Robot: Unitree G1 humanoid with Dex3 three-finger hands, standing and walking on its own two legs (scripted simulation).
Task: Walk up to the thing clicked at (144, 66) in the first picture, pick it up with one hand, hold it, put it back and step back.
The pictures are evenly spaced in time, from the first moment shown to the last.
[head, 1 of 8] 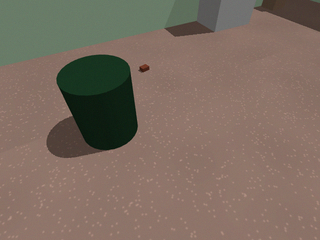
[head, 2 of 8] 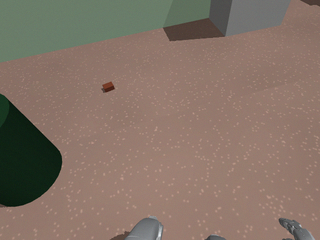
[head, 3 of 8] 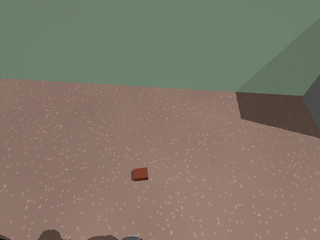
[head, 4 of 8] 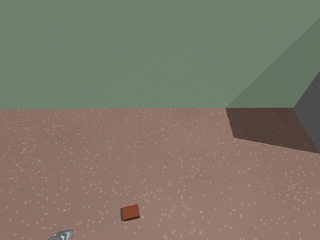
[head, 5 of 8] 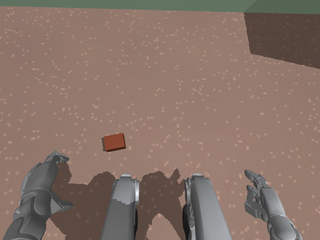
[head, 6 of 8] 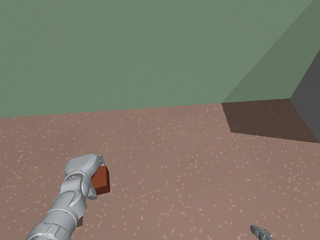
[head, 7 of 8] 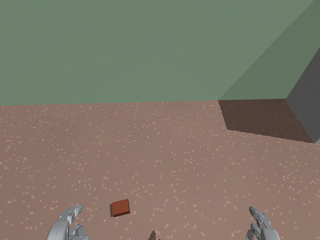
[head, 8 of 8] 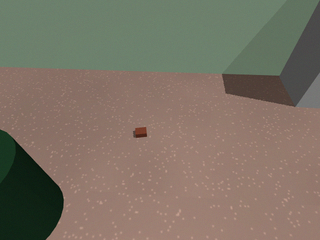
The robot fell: no
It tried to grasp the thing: yes
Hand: left
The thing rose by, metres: 0.70
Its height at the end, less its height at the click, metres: +0.00
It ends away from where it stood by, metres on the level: 0.01
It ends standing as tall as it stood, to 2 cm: yes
